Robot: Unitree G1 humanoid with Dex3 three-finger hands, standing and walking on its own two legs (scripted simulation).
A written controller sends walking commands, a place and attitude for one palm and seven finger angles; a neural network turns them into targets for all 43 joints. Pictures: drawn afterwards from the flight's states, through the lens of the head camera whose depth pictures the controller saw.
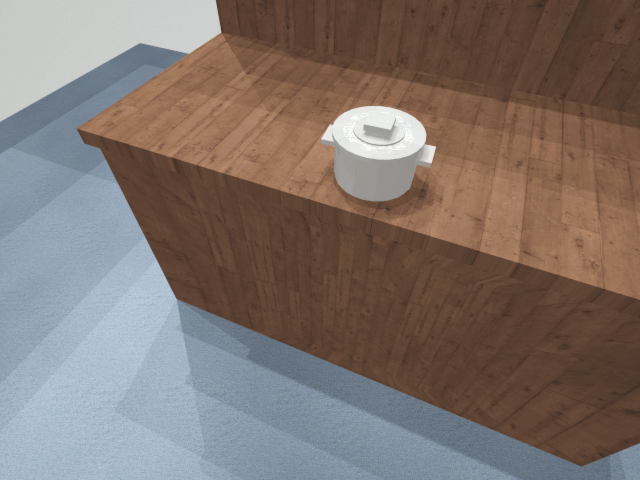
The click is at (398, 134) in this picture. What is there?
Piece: lid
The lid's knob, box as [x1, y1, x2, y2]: [363, 111, 396, 135]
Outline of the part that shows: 370,111 364,123 363,129 389,135 395,121 396,115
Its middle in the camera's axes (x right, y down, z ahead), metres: +0.10 -0.20 +0.68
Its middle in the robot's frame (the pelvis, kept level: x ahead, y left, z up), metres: +0.67 -0.07 +0.10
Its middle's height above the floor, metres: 0.87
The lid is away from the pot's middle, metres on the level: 0.00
